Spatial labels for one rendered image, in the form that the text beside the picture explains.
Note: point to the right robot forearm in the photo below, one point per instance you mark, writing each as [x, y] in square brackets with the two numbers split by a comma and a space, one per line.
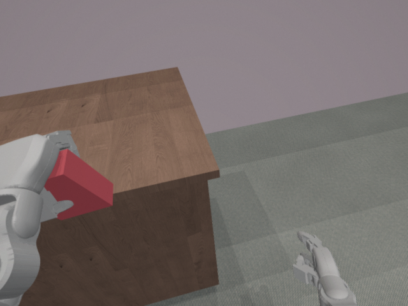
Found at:
[334, 291]

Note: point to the right robot hand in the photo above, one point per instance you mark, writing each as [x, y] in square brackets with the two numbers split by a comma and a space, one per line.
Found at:
[309, 269]

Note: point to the left robot forearm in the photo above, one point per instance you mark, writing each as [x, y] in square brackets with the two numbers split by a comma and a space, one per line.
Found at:
[20, 213]

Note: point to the table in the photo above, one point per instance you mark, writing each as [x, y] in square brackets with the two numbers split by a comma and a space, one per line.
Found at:
[142, 133]

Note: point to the left robot hand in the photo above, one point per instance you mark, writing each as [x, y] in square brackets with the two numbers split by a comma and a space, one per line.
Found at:
[28, 162]

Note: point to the sponge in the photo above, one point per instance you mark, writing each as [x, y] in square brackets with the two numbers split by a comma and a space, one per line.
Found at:
[73, 179]

